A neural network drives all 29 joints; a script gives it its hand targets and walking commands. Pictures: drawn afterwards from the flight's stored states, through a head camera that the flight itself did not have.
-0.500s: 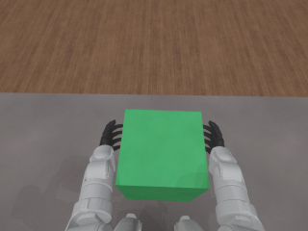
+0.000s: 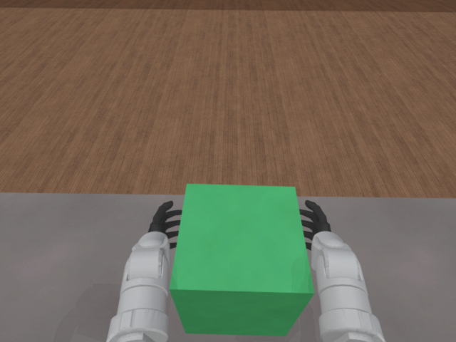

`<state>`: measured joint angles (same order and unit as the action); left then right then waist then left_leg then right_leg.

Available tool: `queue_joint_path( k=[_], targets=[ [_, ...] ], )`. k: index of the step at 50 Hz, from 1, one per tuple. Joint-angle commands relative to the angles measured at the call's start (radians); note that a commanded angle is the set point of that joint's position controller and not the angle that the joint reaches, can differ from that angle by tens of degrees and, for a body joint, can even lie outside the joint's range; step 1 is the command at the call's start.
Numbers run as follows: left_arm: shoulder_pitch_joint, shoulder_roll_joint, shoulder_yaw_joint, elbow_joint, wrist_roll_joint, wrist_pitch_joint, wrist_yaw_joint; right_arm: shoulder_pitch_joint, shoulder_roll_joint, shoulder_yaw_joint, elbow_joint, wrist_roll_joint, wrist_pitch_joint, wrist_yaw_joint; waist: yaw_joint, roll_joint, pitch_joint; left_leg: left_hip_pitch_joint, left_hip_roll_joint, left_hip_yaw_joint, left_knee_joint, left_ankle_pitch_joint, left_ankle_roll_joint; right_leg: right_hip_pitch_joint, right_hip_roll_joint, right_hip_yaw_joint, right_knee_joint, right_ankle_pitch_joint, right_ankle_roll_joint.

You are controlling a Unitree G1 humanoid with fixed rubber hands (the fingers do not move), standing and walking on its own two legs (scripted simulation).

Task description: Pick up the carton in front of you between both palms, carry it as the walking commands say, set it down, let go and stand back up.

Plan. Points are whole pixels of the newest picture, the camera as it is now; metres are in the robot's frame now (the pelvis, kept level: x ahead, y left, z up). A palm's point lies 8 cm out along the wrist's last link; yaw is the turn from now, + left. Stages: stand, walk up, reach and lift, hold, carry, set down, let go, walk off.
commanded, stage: reach and lift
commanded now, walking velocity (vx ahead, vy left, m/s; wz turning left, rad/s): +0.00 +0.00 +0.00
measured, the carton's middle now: (238, 263) +0.29 +0.00 -0.05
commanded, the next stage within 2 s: hold in 0.82 s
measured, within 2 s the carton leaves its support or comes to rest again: neither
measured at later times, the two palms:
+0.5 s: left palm (157, 232) +0.30 +0.15 +0.04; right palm (319, 232) +0.31 -0.15 +0.04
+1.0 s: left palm (156, 229) +0.30 +0.15 +0.06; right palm (325, 229) +0.30 -0.15 +0.06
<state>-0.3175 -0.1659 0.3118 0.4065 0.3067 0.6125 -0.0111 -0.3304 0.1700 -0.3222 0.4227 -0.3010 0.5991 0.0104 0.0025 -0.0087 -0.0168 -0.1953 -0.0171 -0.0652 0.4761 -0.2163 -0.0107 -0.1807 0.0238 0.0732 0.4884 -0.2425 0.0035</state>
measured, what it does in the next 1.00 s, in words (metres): stands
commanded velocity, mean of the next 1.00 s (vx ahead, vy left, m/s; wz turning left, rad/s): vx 0.00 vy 0.00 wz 0.00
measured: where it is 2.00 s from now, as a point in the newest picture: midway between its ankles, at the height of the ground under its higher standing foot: outside the picture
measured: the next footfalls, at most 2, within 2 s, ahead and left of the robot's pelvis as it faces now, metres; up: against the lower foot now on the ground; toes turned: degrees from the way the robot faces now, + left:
none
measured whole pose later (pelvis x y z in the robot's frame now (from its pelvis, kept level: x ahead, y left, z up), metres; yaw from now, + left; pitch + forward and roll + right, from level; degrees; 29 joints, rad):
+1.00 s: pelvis +0.01 +0.00 +0.01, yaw +0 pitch -7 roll +0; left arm -0.23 -0.14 0.19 0.19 0.26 0.75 0.00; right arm -0.24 0.15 -0.20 0.20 -0.26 0.74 0.01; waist 0.00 -0.01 0.02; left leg -0.04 -0.01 -0.07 0.33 -0.17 -0.01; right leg -0.02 0.02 0.07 0.34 -0.20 0.00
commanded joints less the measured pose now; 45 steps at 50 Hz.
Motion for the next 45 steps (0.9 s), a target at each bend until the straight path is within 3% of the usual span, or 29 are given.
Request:
queue_joint_path(
  k=[1,10,28,40,45],
  targets=[
    [-0.571,-0.944,-0.526,0.005,-0.217,-0.028,-0.248,-0.532,0.970,0.522,0.030,0.204,-0.016,0.245,0.000,-0.001,-0.176,0.093,-0.067,0.009,-0.074,0.005,0.021,-0.019,0.051,0.001,-0.111,0.004,-0.016],
    [-0.578,-0.947,-0.545,-0.015,-0.219,-0.023,-0.241,-0.546,0.950,0.534,0.011,0.202,-0.015,0.248,-0.001,0.010,-0.227,0.138,-0.066,0.005,-0.093,0.043,0.012,0.024,0.058,-0.007,-0.119,0.048,-0.014],
    [-0.406,-0.925,-0.589,-0.143,-0.251,0.024,-0.222,-0.381,0.913,0.578,-0.123,0.235,0.031,0.238,-0.001,0.012,-0.233,0.227,-0.074,-0.008,-0.133,0.265,0.002,0.115,0.070,-0.002,-0.155,0.254,-0.003],
    [-0.384,-0.895,-0.606,-0.202,-0.265,0.051,-0.222,-0.351,0.906,0.603,-0.182,0.251,0.063,0.226,0.001,0.002,-0.206,0.229,-0.078,-0.007,-0.142,0.262,0.007,0.137,0.067,0.006,-0.167,0.274,0.005],
    [-0.384,-0.898,-0.682,-0.295,-0.313,0.078,-0.218,-0.345,0.916,0.672,-0.272,0.290,0.093,0.217,-0.007,0.000,-0.254,0.266,-0.079,-0.011,-0.148,0.318,0.003,0.179,0.065,0.008,-0.173,0.339,0.010]
  ],
)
